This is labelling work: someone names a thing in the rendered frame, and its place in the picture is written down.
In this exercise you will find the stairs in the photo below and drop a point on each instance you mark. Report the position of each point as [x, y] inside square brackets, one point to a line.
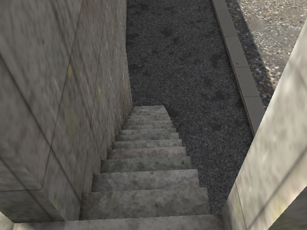
[146, 174]

